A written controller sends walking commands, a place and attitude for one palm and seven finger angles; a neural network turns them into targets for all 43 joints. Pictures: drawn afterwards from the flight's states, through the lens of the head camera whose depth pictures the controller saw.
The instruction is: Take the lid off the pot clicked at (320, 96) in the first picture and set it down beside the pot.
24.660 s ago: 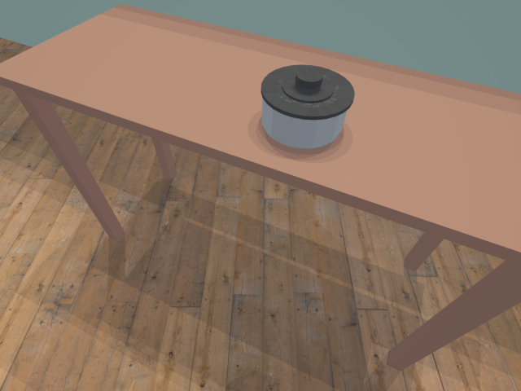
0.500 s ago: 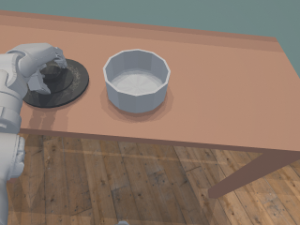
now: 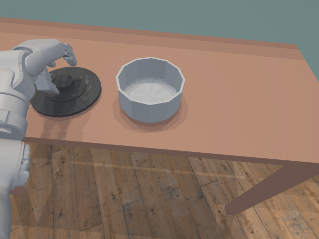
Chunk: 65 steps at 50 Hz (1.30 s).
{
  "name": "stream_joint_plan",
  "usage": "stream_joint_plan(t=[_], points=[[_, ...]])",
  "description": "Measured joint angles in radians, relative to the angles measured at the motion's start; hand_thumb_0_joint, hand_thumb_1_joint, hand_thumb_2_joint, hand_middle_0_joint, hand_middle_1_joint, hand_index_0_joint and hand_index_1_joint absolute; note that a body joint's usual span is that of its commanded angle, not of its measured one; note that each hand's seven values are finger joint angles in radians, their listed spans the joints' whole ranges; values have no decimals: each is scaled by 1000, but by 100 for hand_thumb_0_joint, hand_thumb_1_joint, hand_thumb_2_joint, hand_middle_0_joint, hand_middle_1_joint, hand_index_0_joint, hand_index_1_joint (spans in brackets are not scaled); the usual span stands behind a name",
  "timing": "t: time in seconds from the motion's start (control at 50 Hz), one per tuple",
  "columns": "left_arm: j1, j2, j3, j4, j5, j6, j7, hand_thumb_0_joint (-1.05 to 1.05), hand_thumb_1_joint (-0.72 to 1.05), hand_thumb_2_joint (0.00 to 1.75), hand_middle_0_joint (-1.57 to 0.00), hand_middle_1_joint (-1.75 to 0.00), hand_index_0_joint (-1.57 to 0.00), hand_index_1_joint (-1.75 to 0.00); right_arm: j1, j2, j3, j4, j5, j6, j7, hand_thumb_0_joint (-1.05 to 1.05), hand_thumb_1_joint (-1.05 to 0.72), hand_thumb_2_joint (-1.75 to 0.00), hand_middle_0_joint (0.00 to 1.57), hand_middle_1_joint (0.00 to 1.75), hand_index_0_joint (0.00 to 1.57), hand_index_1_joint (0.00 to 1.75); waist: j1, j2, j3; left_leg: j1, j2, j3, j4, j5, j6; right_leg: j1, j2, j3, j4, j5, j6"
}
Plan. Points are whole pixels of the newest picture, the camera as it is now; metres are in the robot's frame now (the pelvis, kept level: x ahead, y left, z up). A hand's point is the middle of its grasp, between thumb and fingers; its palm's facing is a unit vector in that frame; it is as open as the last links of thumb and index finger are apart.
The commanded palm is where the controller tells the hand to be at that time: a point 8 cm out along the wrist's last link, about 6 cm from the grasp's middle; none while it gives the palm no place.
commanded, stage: raise the empty hand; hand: left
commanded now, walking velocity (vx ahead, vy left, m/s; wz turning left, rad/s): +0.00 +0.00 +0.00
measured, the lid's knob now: (63, 83) +0.50 +0.25 +0.09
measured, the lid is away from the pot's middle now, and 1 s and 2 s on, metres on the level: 0.24 0.24 0.24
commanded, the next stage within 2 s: draw the hand back to the body in 0.88 s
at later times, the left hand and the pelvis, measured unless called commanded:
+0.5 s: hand (41, 55) +0.48 +0.25 +0.19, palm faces -0.30 -0.05 -0.95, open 11.0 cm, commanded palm +0.48 +0.24 +0.26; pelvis +0.00 +0.00 +0.01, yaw +1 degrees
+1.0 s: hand (38, 38) +0.49 +0.25 +0.23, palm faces -0.27 -0.06 -0.96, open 11.0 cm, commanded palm +0.48 +0.24 +0.29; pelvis +0.01 -0.01 +0.01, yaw +1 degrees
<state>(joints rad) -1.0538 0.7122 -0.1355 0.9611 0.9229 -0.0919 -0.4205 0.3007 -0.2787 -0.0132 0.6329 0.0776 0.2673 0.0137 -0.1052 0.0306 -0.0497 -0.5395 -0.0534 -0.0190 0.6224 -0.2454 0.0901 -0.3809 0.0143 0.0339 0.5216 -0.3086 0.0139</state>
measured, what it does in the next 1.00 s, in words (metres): stands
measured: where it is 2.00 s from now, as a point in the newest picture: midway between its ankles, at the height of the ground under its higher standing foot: outside the picture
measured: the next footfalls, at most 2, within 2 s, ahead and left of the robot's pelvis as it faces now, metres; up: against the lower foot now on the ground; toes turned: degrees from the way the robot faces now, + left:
none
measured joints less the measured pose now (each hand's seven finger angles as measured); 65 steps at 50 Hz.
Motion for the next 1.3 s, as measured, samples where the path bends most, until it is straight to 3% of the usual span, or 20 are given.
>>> stream_joint_plan(t=[0.68,0.92,1.04,1.3], points=[[-156,19,-58,-30,9,99,-104,0,-12,89,-48,-62,-49,-62,-4,-11,0,17,-3,-28,6,1,-90,-89,20,30,21,30,3,-6,25,75,-11,-13,-83,37,-5,76,-11,-11,-78,31,1],[-200,38,-30,-6,11,117,-117,0,-12,89,-48,-62,-49,-62,-11,-9,8,11,-1,-39,11,1,-90,-89,20,30,21,30,-3,-8,23,89,-7,-10,-101,39,-11,85,-9,-6,-91,34,8],[-155,53,-28,-64,13,130,-131,0,-12,89,-48,-62,-49,-62,-14,-9,4,1,0,-26,15,1,-90,-89,20,30,21,30,0,-6,24,91,-4,-12,-103,38,-15,86,-7,-7,-90,32,7],[75,84,53,-343,-42,145,-153,0,-12,89,-48,-62,-49,-62,-63,-17,0,-53,7,-1,29,1,-90,-89,20,30,20,30,21,12,29,107,1,-16,-113,45,-23,100,-2,-10,-95,36,5]])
